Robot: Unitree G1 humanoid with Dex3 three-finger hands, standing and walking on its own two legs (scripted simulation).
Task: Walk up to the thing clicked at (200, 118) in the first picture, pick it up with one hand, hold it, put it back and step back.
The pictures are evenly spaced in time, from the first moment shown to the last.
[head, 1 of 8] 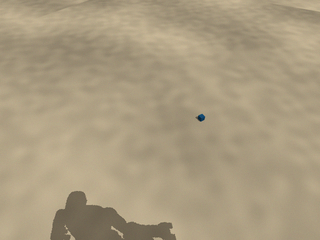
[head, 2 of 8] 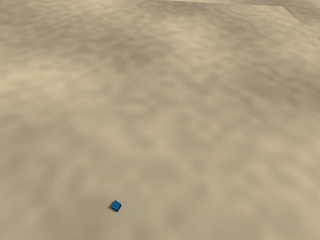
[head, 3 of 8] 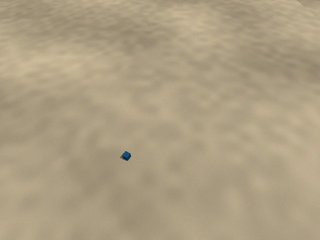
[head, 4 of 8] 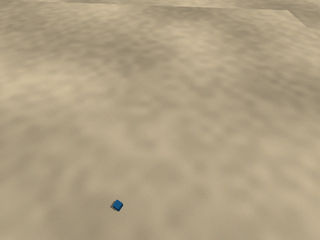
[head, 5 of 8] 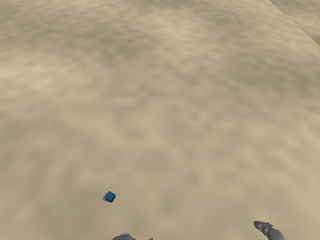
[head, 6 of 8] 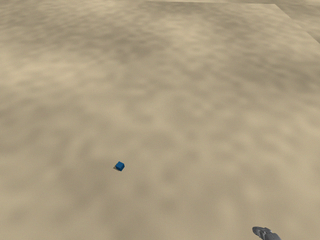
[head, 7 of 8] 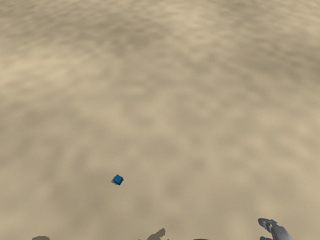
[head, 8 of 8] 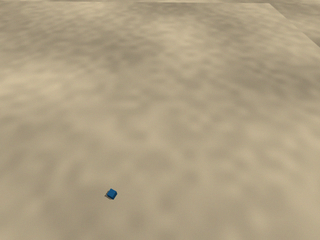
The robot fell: no
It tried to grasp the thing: no
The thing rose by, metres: 0.00
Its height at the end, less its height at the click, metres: +0.00
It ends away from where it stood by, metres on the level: 0.00
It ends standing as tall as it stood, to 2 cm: yes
